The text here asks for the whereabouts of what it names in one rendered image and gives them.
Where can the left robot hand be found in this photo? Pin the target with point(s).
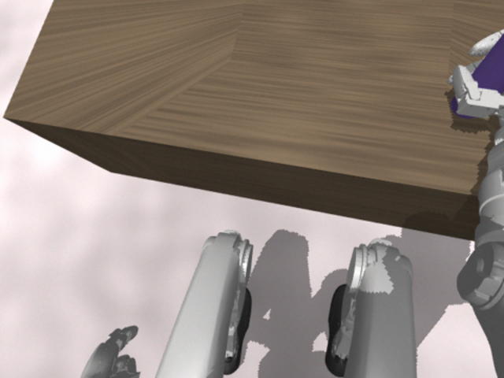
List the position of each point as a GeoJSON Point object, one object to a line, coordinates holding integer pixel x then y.
{"type": "Point", "coordinates": [105, 363]}

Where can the right robot hand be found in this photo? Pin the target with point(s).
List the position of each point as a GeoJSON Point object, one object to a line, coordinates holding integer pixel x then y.
{"type": "Point", "coordinates": [474, 101]}

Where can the left robot foot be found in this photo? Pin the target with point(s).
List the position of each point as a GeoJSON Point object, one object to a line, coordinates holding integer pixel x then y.
{"type": "Point", "coordinates": [232, 363]}

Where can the right robot arm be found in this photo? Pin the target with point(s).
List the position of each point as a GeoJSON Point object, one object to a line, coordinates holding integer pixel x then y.
{"type": "Point", "coordinates": [481, 281]}

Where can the right robot foot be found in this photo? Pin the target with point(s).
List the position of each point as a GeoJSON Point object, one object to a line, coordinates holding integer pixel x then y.
{"type": "Point", "coordinates": [335, 365]}

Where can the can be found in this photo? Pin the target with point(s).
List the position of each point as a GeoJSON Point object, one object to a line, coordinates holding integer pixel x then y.
{"type": "Point", "coordinates": [489, 74]}

